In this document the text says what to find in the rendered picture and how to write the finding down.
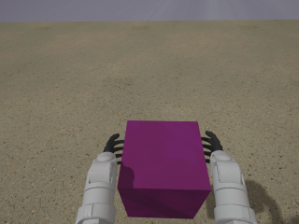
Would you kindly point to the right robot hand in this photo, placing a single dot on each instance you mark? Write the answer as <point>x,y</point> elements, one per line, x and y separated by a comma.
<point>214,142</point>

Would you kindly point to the robot right forearm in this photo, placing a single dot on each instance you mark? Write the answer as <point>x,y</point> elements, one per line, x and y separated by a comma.
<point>229,186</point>

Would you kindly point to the carton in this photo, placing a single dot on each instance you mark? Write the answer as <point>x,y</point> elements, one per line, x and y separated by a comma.
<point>163,171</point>

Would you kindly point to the robot left forearm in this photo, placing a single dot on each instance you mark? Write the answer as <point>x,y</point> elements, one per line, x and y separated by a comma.
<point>99,193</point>

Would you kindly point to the left robot hand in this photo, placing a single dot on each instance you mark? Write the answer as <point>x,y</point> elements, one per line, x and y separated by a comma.
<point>110,146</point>

